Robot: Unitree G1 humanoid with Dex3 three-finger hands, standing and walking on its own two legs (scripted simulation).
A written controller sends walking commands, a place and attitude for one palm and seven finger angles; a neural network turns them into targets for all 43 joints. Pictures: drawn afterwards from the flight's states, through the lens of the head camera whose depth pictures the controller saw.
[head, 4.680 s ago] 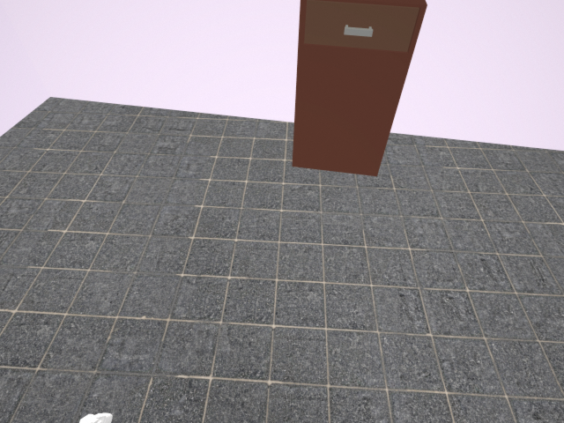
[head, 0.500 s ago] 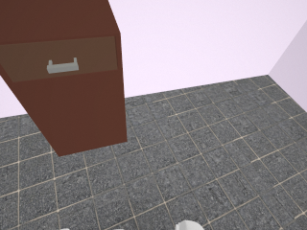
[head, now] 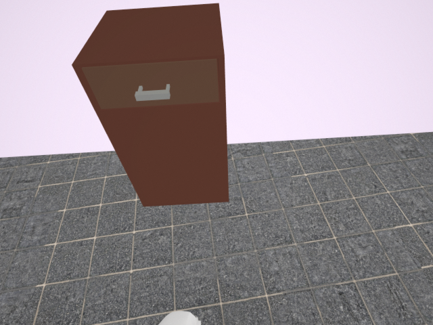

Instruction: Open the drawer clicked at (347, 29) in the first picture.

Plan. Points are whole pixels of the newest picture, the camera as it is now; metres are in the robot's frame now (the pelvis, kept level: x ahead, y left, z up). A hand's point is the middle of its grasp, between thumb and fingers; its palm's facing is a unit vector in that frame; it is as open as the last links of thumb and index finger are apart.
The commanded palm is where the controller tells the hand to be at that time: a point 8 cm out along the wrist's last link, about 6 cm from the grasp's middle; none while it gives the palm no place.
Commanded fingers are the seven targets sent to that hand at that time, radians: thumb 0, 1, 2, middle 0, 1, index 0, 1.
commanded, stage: take the last steps up to it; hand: left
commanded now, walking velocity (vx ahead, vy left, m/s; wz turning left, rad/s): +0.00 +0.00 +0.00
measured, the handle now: (153, 91) +0.79 +0.26 -0.02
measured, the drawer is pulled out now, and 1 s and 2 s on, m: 0.00 0.00 0.00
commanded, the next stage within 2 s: come to a stop and stand still in 1.04 s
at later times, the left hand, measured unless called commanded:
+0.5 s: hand out of the picture +0.05 +0.24 -0.17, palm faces +0.10 -0.98 -0.19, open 7.4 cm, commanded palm none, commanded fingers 0.00 0.90 0.90 -0.20 -0.30 -0.20 -0.30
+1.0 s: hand (142, 315) +0.17 +0.19 -0.17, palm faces +0.16 -0.97 -0.19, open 7.3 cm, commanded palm none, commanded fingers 0.00 0.90 0.90 -0.20 -0.30 -0.20 -0.30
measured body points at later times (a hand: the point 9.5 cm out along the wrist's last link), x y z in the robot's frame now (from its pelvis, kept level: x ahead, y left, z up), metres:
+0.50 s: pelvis +0.04 +0.04 +0.00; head +0.05 +0.05 +0.45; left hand +0.05 +0.29 -0.16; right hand +0.02 -0.18 -0.15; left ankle -0.05 +0.14 -0.74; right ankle +0.11 -0.09 -0.69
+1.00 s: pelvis +0.19 +0.01 +0.00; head +0.19 +0.01 +0.45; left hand +0.16 +0.24 -0.15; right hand +0.27 -0.21 -0.15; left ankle +0.25 +0.15 -0.70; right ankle +0.18 -0.08 -0.74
